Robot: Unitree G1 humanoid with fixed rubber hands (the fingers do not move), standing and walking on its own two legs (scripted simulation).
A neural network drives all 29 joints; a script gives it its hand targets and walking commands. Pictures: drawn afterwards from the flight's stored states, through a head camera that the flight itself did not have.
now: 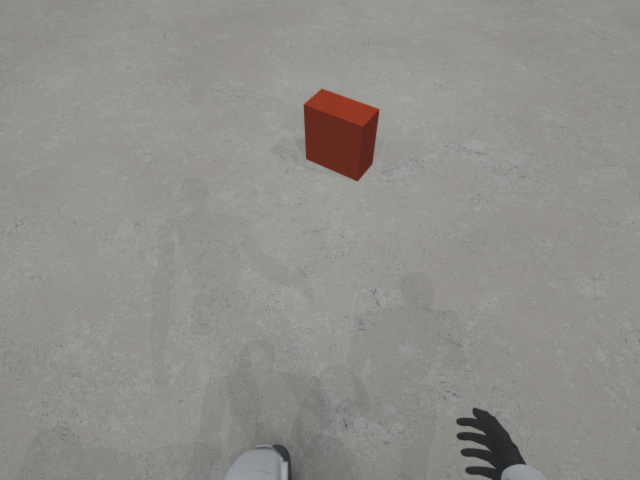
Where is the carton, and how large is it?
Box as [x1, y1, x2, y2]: [304, 89, 378, 180]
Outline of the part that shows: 321,89 304,104 306,158 357,180 372,162 378,109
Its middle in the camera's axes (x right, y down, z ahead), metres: +0.09 -0.46 +1.74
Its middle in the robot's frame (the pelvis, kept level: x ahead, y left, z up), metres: +1.51 +0.10 -0.63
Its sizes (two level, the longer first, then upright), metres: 0.285 0.141 0.298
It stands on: the floor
